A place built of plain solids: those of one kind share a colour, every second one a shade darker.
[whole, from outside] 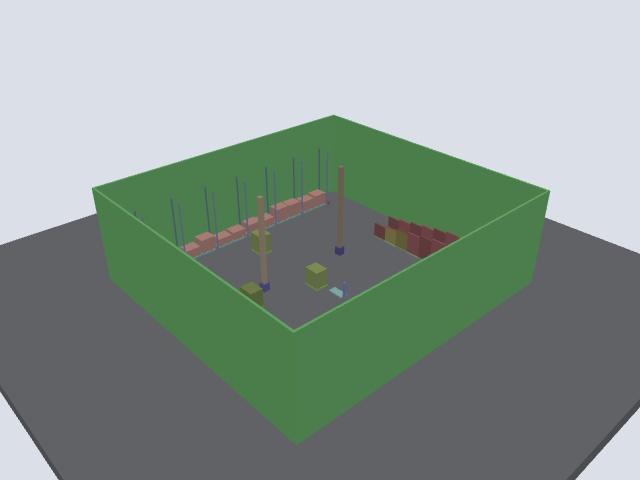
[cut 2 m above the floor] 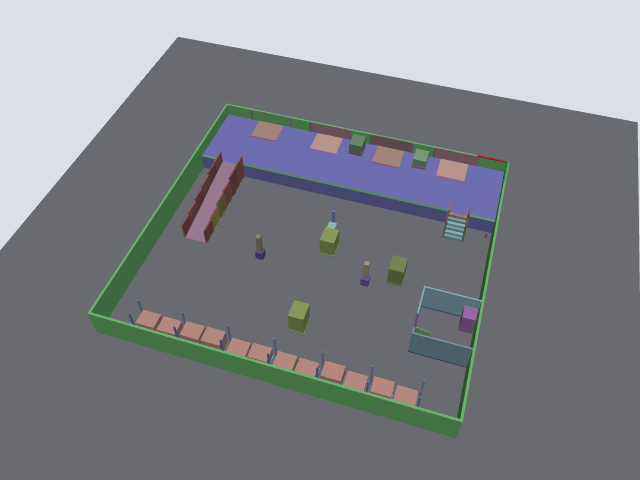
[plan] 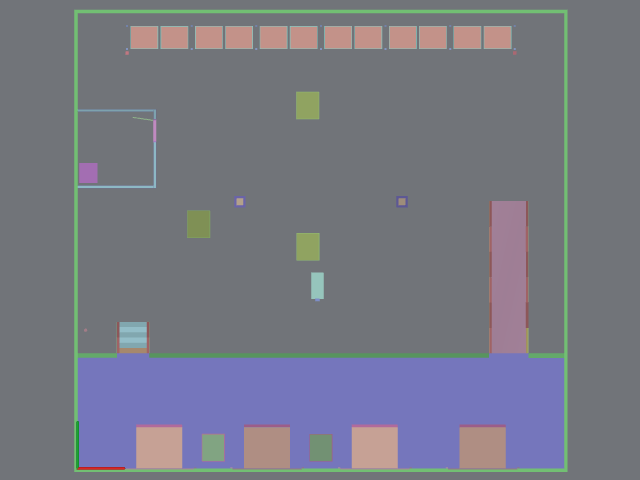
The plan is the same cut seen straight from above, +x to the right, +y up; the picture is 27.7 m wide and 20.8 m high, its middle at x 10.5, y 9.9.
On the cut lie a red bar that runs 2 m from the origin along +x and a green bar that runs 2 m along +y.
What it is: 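The dock platform, its doors, stairs and ramp, and the hall's floor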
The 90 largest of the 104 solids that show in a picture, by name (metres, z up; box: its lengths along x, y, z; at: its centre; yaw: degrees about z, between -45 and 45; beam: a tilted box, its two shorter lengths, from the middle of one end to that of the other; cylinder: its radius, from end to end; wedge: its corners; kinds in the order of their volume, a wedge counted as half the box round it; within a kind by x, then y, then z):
{
 "south_deck_1": {"box": [21.08, 4.99, 1.15], "at": [10.54, 2.5, 0.53]},
 "wall_1": {"box": [0.15, 20.02, 7.04], "at": [-0.07, 9.86, 3.47]},
 "wall_2": {"box": [21.38, 0.15, 7.04], "at": [10.54, -0.07, 3.47]},
 "wall_3": {"box": [21.38, 0.15, 7.04], "at": [10.54, 19.8, 3.47]},
 "wall_4": {"box": [0.15, 20.02, 7.04], "at": [21.16, 9.86, 3.47]},
 "rack_load_1": {"box": [1.16, 0.95, 0.63], "at": [2.89, 18.67, 0.45]},
 "rack_load_2": {"box": [1.16, 0.95, 0.88], "at": [4.19, 18.67, 0.58]},
 "rack_load_3": {"box": [1.16, 0.95, 0.67], "at": [5.69, 18.67, 0.48]},
 "rack_load_4": {"box": [1.16, 0.95, 1.05], "at": [6.99, 18.67, 0.66]},
 "rack_load_5": {"box": [1.16, 0.95, 0.58], "at": [8.49, 18.67, 0.43]},
 "rack_load_6": {"box": [1.16, 0.95, 0.66], "at": [9.79, 18.67, 0.47]},
 "rack_load_7": {"box": [1.16, 0.95, 0.78], "at": [11.29, 18.67, 0.53]},
 "rack_load_8": {"box": [1.16, 0.95, 0.66], "at": [12.59, 18.67, 0.47]},
 "rack_load_9": {"box": [1.16, 0.95, 1.13], "at": [14.09, 18.67, 0.71]},
 "rack_load_10": {"box": [1.16, 0.95, 1.09], "at": [15.39, 18.67, 0.69]},
 "rack_load_11": {"box": [1.16, 0.95, 0.9], "at": [16.89, 18.67, 0.59]},
 "rack_load_12": {"box": [1.16, 0.95, 1.0], "at": [18.19, 18.67, 0.64]},
 "south_ramp_1": {"wedge": [[17.93, 4.99, -0.05], [17.93, 4.99, 1.1], [17.93, 11.59, -0.05], [17.93, 11.59, 0.0], [19.43, 4.99, -0.05], [19.43, 4.99, 1.1], [19.43, 11.59, -0.05], [19.43, 11.59, 0.0]]},
 "stage_load_1": {"box": [0.95, 1.15, 1.32], "at": [5.24, 10.58, 0.8]},
 "stage_load_2": {"box": [0.95, 1.15, 1.44], "at": [9.97, 15.73, 0.86]},
 "stage_load_3": {"box": [0.95, 1.15, 1.26], "at": [9.98, 9.61, 0.77]},
 "rack_pal_1": {"box": [1.21, 1.0, 0.19], "at": [2.89, 18.67, 0.04]},
 "rack_pal_2": {"box": [1.21, 1.0, 0.19], "at": [4.19, 18.67, 0.04]},
 "rack_pal_3": {"box": [1.21, 1.0, 0.19], "at": [5.69, 18.67, 0.04]},
 "rack_pal_4": {"box": [1.21, 1.0, 0.19], "at": [6.99, 18.67, 0.04]},
 "rack_pal_5": {"box": [1.21, 1.0, 0.19], "at": [8.49, 18.67, 0.04]},
 "rack_pal_6": {"box": [1.21, 1.0, 0.19], "at": [9.79, 18.67, 0.04]},
 "rack_pal_7": {"box": [1.21, 1.0, 0.19], "at": [11.29, 18.67, 0.04]},
 "rack_pal_8": {"box": [1.21, 1.0, 0.19], "at": [12.59, 18.67, 0.04]},
 "rack_pal_9": {"box": [1.21, 1.0, 0.19], "at": [14.09, 18.67, 0.04]},
 "rack_pal_10": {"box": [1.21, 1.0, 0.19], "at": [15.39, 18.67, 0.04]},
 "rack_pal_11": {"box": [1.21, 1.0, 0.19], "at": [16.89, 18.67, 0.04]},
 "rack_pal_12": {"box": [1.21, 1.0, 0.19], "at": [18.19, 18.67, 0.04]},
 "dock_south_cheek_whole_1": {"box": [0.11, 1.1, 2.15], "at": [17.89, 5.54, 1.02]},
 "dock_south_cheek_whole_2": {"box": [0.11, 1.1, 1.97], "at": [17.89, 6.64, 0.93]},
 "dock_south_cheek_whole_3": {"box": [0.11, 1.1, 1.78], "at": [17.89, 7.74, 0.84]},
 "dock_south_cheek_whole_4": {"box": [0.11, 1.1, 1.6], "at": [17.89, 8.84, 0.75]},
 "dock_south_cheek_whole_5": {"box": [0.11, 1.1, 1.42], "at": [17.89, 9.94, 0.66]},
 "dock_south_cheek_whole_6": {"box": [0.11, 1.1, 1.23], "at": [17.89, 11.04, 0.57]},
 "dock_south_cheek_whole_7": {"box": [0.11, 1.1, 2.15], "at": [19.48, 5.54, 1.02]},
 "dock_south_cheek_whole_8": {"box": [0.11, 1.1, 1.97], "at": [19.48, 6.64, 0.93]},
 "dock_south_cheek_whole_9": {"box": [0.11, 1.1, 1.78], "at": [19.48, 7.74, 0.84]},
 "dock_south_cheek_whole_10": {"box": [0.11, 1.1, 1.6], "at": [19.48, 8.84, 0.75]},
 "dock_south_cheek_whole_11": {"box": [0.11, 1.1, 1.42], "at": [19.48, 9.94, 0.66]},
 "dock_south_cheek_whole_12": {"box": [0.11, 1.1, 1.23], "at": [19.48, 11.04, 0.57]},
 "room_wall_1": {"box": [3.29, 0.1, 2.36], "at": [1.65, 12.2, 1.13]},
 "room_wall_2": {"box": [3.29, 0.1, 2.36], "at": [1.65, 15.51, 1.13]},
 "room_wall_3": {"box": [0.1, 1.99, 2.36], "at": [3.34, 13.14, 1.13]},
 "room_wall_4": {"box": [0.1, 0.43, 2.36], "at": [3.34, 15.35, 1.13]},
 "wait_load_1": {"box": [0.95, 1.15, 0.62], "at": [5.87, 0.9, 1.55]},
 "wait_load_2": {"box": [0.95, 1.15, 1.23], "at": [10.54, 0.9, 1.85]},
 "south_shutter_1": {"box": [3.0, 0.05, 3.25], "at": [3.54, -0.03, 2.67]},
 "south_shutter_2": {"box": [3.0, 0.05, 3.25], "at": [8.21, -0.03, 2.67]},
 "south_shutter_3": {"box": [3.0, 0.05, 3.25], "at": [12.88, -0.03, 2.67]},
 "south_shutter_4": {"box": [3.0, 0.05, 3.25], "at": [17.55, -0.03, 2.67]},
 "column_1": {"box": [0.3, 0.3, 7.04], "at": [7.03, 11.56, 3.47]},
 "column_2": {"box": [0.3, 0.3, 7.04], "at": [14.05, 11.56, 3.47]},
 "room_stock_1": {"box": [0.8, 0.87, 1.46], "at": [0.46, 12.81, 0.68]},
 "south_lev_1": {"box": [2.0, 1.78, 0.07], "at": [3.54, 0.9, 1.08]},
 "south_lev_2": {"box": [2.0, 1.78, 0.07], "at": [8.21, 0.9, 1.08]},
 "south_lev_3": {"box": [2.0, 1.78, 0.07], "at": [12.88, 0.9, 1.08]},
 "south_lev_4": {"box": [2.0, 1.78, 0.07], "at": [17.55, 0.9, 1.08]},
 "south_stair_steps_1": {"box": [1.2, 0.23, 0.97], "at": [2.4, 5.33, 0.43]},
 "south_stair_steps_2": {"box": [1.2, 0.23, 0.78], "at": [2.4, 5.56, 0.34]},
 "south_stair_steps_3": {"box": [1.2, 0.23, 0.6], "at": [2.4, 5.79, 0.25]},
 "south_stair_steps_4": {"box": [1.2, 0.23, 0.42], "at": [2.4, 6.01, 0.16]},
 "south_stair_steps_5": {"box": [1.2, 0.23, 0.23], "at": [2.4, 6.24, 0.07]},
 "stage_pal_1": {"box": [1.0, 1.2, 0.19], "at": [5.24, 10.58, 0.04]},
 "stage_pal_2": {"box": [1.0, 1.2, 0.19], "at": [9.97, 15.73, 0.04]},
 "stage_pal_3": {"box": [1.0, 1.2, 0.19], "at": [9.98, 9.61, 0.04]},
 "dock_south_cheek_1": {"box": [0.1, 1.1, 1.56], "at": [17.88, 8.84, 0.73]},
 "dock_south_cheek_2": {"box": [0.1, 1.1, 1.38], "at": [17.88, 9.94, 0.64]},
 "dock_south_cheek_3": {"box": [0.1, 1.1, 2.11], "at": [19.48, 5.54, 1.0]},
 "wait_pal_1": {"box": [1.0, 1.2, 0.19], "at": [5.87, 0.9, 1.15]},
 "wait_pal_2": {"box": [1.0, 1.2, 0.19], "at": [10.54, 0.9, 1.15]},
 "column_guard_1": {"box": [0.5, 0.5, 0.65], "at": [7.03, 11.56, 0.28]},
 "column_guard_2": {"box": [0.5, 0.5, 0.65], "at": [14.05, 11.56, 0.28]},
 "south_stair_stair_head_1": {"box": [1.2, 0.23, 1.15], "at": [2.4, 5.11, 0.53]},
 "rack_1": {"box": [0.09, 0.09, 4.85], "at": [4.94, 18.17, 2.38]},
 "rack_2": {"box": [0.09, 0.09, 4.85], "at": [4.94, 19.17, 2.38]},
 "rack_3": {"box": [0.09, 0.09, 4.85], "at": [7.74, 18.17, 2.38]},
 "rack_4": {"box": [0.09, 0.09, 4.85], "at": [7.74, 19.17, 2.38]},
 "rack_5": {"box": [0.09, 0.09, 4.85], "at": [10.54, 18.17, 2.38]},
 "rack_6": {"box": [0.09, 0.09, 4.85], "at": [10.54, 19.17, 2.38]},
 "rack_7": {"box": [0.09, 0.09, 4.85], "at": [13.34, 18.17, 2.38]},
 "south_edge_1": {"box": [14.73, 0.2, 0.05], "at": [10.47, 4.89, 1.08]},
 "room_skirt_1": {"box": [3.3, 0.12, 0.15], "at": [1.65, 12.2, 0.03]},
 "room_skirt_2": {"box": [3.3, 0.12, 0.15], "at": [1.65, 15.51, 0.03]},
 "pallet_truck_1": {"box": [0.55, 1.15, 0.14], "at": [10.39, 7.92, 0.02]},
 "room_leaf_1": {"box": [0.89, 0.045, 2.03], "at": [2.82, 15.15, 1.03], "yaw": -8.2}
}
